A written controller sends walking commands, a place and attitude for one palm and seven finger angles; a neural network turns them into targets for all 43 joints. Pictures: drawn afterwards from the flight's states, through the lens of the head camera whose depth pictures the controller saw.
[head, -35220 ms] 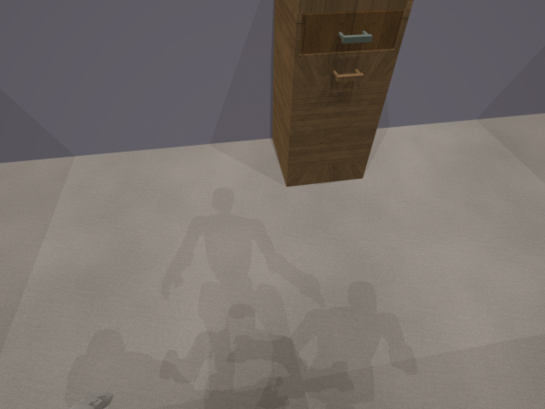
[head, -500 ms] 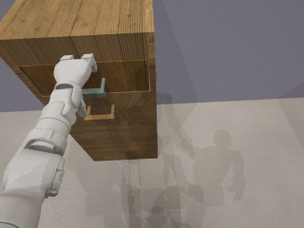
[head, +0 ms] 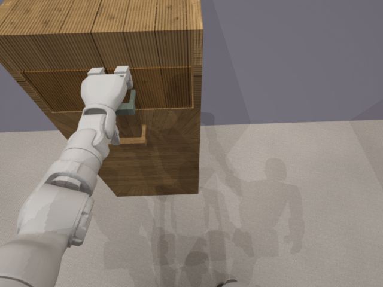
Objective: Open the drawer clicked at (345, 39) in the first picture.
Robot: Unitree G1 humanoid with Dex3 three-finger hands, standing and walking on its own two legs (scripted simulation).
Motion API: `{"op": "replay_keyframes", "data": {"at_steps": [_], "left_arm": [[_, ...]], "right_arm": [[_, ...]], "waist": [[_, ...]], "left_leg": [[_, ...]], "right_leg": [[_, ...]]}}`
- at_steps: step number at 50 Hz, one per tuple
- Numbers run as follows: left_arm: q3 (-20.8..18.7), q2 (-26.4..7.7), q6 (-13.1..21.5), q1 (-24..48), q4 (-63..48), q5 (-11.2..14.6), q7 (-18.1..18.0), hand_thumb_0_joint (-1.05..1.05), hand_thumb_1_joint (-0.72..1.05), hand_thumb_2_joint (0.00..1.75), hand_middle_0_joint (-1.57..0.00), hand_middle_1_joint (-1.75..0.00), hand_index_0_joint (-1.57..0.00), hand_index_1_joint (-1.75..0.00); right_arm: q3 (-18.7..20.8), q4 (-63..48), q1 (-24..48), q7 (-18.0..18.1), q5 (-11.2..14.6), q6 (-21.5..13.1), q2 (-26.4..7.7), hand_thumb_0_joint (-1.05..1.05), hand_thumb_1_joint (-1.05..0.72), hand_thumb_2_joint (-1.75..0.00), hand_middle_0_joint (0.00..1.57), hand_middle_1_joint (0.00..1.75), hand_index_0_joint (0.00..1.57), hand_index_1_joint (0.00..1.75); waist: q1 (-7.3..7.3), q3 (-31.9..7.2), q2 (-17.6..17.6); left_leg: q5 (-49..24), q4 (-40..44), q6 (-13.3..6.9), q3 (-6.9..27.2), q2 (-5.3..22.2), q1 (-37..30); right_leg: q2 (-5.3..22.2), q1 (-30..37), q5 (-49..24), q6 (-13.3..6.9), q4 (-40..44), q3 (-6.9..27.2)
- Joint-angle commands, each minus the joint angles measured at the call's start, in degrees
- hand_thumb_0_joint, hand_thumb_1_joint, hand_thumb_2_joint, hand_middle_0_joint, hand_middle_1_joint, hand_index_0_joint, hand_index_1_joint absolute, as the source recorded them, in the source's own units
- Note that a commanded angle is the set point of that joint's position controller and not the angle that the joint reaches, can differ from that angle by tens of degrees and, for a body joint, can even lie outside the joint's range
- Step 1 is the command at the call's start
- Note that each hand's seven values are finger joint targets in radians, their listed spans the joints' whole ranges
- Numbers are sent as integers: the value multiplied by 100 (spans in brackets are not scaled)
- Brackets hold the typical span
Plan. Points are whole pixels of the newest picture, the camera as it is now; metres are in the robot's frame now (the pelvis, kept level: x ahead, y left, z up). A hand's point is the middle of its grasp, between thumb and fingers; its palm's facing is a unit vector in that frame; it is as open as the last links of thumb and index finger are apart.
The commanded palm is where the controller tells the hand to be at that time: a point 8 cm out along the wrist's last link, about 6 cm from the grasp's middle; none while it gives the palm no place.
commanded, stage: lower the fingers behind the handle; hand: left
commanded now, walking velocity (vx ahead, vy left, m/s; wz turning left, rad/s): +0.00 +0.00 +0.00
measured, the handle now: (112, 102) +0.54 +0.17 +0.03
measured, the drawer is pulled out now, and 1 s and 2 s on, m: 0.00 0.00 0.00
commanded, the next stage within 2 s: close the thumb around the handle in 0.94 s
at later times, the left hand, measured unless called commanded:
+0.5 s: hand (112, 123) +0.49 +0.17 +0.01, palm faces -0.05 -0.01 -1.00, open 13.9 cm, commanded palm +0.48 +0.18 +0.07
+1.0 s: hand (112, 121) +0.49 +0.17 +0.01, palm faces -0.08 -0.02 -1.00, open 13.8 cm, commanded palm +0.48 +0.18 +0.07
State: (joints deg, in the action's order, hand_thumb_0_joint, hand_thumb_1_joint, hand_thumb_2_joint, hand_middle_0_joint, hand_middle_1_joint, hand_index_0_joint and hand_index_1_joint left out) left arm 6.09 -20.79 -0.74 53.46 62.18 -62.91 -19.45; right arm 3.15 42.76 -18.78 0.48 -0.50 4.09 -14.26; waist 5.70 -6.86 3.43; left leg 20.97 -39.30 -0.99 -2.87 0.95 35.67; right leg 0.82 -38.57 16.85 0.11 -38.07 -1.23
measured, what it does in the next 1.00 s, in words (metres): stands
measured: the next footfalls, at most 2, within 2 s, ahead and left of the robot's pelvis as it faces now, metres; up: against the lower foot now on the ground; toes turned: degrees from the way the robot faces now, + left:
none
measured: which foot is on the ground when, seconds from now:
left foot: down 0.00-1.00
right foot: down 0.00-1.00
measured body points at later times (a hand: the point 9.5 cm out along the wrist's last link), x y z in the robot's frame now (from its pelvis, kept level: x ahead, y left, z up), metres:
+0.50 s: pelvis -0.02 +0.00 -0.02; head +0.10 -0.01 +0.41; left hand +0.49 +0.17 +0.06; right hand -0.05 -0.28 -0.14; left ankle -0.03 +0.11 -0.72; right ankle +0.00 -0.12 -0.72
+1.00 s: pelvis -0.01 +0.00 -0.02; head +0.10 -0.01 +0.42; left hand +0.49 +0.17 +0.06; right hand -0.01 -0.27 -0.15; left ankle -0.03 +0.11 -0.72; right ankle +0.00 -0.12 -0.72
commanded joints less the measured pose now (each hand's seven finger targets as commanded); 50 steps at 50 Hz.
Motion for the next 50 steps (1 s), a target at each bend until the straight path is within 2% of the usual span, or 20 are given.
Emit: {"op": "replay_keyframes", "data": {"at_steps": [1,2,4,10,16,19,20,21,22,23,25,27,30,31,34,35,39,42,47,50], "left_arm": [[-306,-1536,-468,2677,-363,-79,-33,0,-50,30,-30,-120,-30,-120],[-238,-1462,-483,2621,-304,-68,13,0,-50,30,-30,-120,-30,-120],[-407,-1716,-488,2545,-157,-76,107,0,-50,30,-30,-120,-30,-120],[-139,-1489,-326,2442,111,-62,306,0,-50,30,-30,-120,-30,-120],[-283,-1656,402,2756,-720,9,358,0,-50,30,-30,-120,-30,-120],[-531,-1920,681,3038,-1106,-65,151,0,-50,30,-30,-120,-30,-120],[-412,-1771,761,3196,-1233,-59,38,0,-50,30,-30,-120,-30,-120],[-682,-2003,788,3106,-1287,-56,-73,0,-50,30,-30,-120,-30,-120],[-508,-1776,776,3076,-1231,-85,-185,0,-50,30,-30,-120,-30,-120],[-665,-1933,700,2984,-1092,-109,-286,0,-50,30,-30,-120,-30,-120],[-507,-1718,545,3021,-890,-136,-439,0,-50,30,-30,-120,-30,-120],[-545,-1779,315,3034,-697,-130,-527,0,-50,30,-30,-120,-30,-120],[-527,-1856,56,3240,-790,-63,-490,0,-50,30,-30,-120,-30,-120],[-647,-1983,-57,3075,-681,-34,-442,0,-50,30,-30,-120,-30,-120],[-493,-1860,-201,3164,-549,23,-286,0,-50,30,-30,-120,-30,-120],[-513,-1901,-216,2976,-472,35,-235,0,-50,30,-30,-120,-30,-120],[-512,-1909,-131,2784,-425,83,-40,0,-50,30,-30,-120,-30,-120],[-404,-1746,79,2676,-565,41,17,0,-50,30,-30,-120,-30,-120],[-433,-1630,330,2431,-734,2,-34,0,-50,30,-30,-120,-30,-120],[-368,-1513,412,2679,-992,-29,-168,0,-50,30,-30,-120,-30,-120]], "right_arm": [[256,-320,-720,110,33,-62,-953,0,-90,-90,20,30,20,30],[243,-342,-694,120,21,-70,-936,0,-90,-90,20,30,20,30],[221,-363,-691,137,35,-37,-981,0,-90,-90,20,30,20,30],[186,-482,-787,205,55,-108,-983,0,-90,-90,20,30,20,30],[256,-585,-950,273,-6,-307,-917,0,-90,-90,20,30,20,30],[311,-493,-1038,276,-60,-370,-925,0,-90,-90,20,30,20,30],[306,-473,-1078,271,-89,-410,-893,0,-90,-90,20,30,20,30],[338,-406,-1114,246,-97,-416,-923,0,-90,-90,20,30,20,30],[333,-397,-1079,227,-133,-431,-892,0,-90,-90,20,30,20,30],[340,-315,-1137,205,-118,-417,-925,0,-90,-90,20,30,20,30],[338,-236,-1176,164,-143,-429,-932,0,-90,-90,20,30,20,30],[328,-177,-1167,123,-138,-392,-974,0,-90,-90,20,30,20,30],[315,-170,-1185,88,-131,-321,-979,0,-90,-90,20,30,20,30],[307,-160,-1182,79,-108,-268,-1003,0,-90,-90,20,30,20,30],[273,-180,-1118,101,-72,-201,-997,0,-90,-90,20,30,20,30],[255,-185,-1100,113,-61,-186,-992,0,-90,-90,20,30,20,30],[213,-286,-996,162,-30,-139,-999,0,-90,-90,20,30,20,30],[223,-355,-987,198,-39,-182,-955,0,-90,-90,20,30,20,30],[264,-419,-998,175,-72,-209,-925,0,-90,-90,20,30,20,30],[314,-369,-1059,151,-112,-233,-906,0,-90,-90,20,30,20,30]], "waist": [[258,-2052,-433],[253,-1989,-412],[226,-2009,-490],[370,-1545,-599],[342,-2429,-130],[361,-2791,-27],[411,-2827,137],[353,-2899,212],[376,-2908,277],[368,-2862,157],[458,-2779,103],[462,-2716,79],[463,-3086,252],[397,-3055,141],[493,-2746,-81],[424,-2641,-50],[407,-2371,-297],[386,-2301,-193],[293,-2419,-105],[376,-2655,20]], "left_leg": [[-1899,289,-84,69,-244,-812],[-1788,296,-92,34,-255,-759],[-1675,281,-102,28,-255,-666],[-1034,236,-121,48,-230,-315],[-1054,-105,-155,113,-253,-409],[-1252,-335,-146,191,-234,-457],[-1331,-383,-146,213,-232,-467],[-1439,-449,-125,241,-222,-516],[-1452,-501,-125,215,-243,-472],[-1464,-518,-110,253,-216,-425],[-1542,-566,-109,272,-206,-368],[-1518,-554,-102,255,-207,-294],[-1885,-550,-100,236,-211,-559],[-1903,-506,-89,249,-213,-531],[-1774,-383,-116,223,-217,-450],[-1730,-345,-120,204,-224,-396],[-1513,-231,-139,197,-234,-320],[-1543,-237,-139,196,-214,-418],[-1771,-336,-108,213,-206,-520],[-2069,-436,-97,236,-176,-721]], "right_leg": [[-346,1208,-1674,-145,283,-43],[-334,1225,-1627,-136,315,-30],[-331,1251,-1550,-142,302,-6],[-320,779,-930,-112,306,-25],[-308,835,-1009,-131,49,117],[-342,594,-1050,-154,-155,101],[-327,532,-1084,-151,-192,91],[-349,451,-1132,-174,-273,68],[-343,410,-1116,-164,-277,65],[-362,334,-1107,-175,-323,30],[-371,198,-1099,-168,-342,-22],[-378,204,-1102,-160,-333,-30],[-387,478,-1482,-157,-325,-17],[-393,576,-1511,-153,-318,-36],[-390,678,-1513,-126,-170,-25],[-373,711,-1496,-122,-154,-17],[-372,766,-1353,-117,-64,-2],[-362,648,-1310,-128,-83,-17],[-376,555,-1381,-152,-176,-37],[-381,479,-1558,-154,-242,-46]]}}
